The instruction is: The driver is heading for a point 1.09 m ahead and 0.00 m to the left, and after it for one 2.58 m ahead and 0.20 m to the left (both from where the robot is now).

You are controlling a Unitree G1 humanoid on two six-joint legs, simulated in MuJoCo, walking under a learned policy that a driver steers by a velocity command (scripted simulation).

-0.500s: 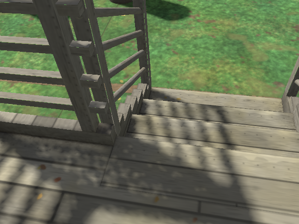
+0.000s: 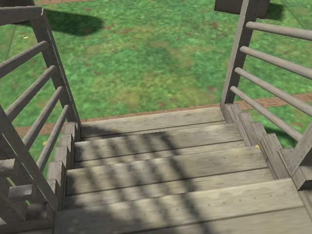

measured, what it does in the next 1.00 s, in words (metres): walks ahead: right foot, then left foot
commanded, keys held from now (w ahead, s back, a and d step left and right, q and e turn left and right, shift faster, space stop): e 0.22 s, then no key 0.22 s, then w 0.56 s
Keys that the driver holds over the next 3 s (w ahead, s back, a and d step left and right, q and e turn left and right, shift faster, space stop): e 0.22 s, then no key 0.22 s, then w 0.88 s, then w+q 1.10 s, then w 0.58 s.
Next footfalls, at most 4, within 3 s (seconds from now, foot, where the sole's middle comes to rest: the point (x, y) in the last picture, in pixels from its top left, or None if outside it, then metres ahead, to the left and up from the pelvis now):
0.32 right None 0.27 -0.17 -0.78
0.78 left None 0.27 0.07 -0.78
1.26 right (205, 227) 0.52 -0.17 -0.78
2.00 left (154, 175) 0.86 0.04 -0.94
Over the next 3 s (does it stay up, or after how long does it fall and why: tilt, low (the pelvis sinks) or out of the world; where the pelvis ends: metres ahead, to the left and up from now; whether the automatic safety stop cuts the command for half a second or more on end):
stays up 1.26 0.00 -0.41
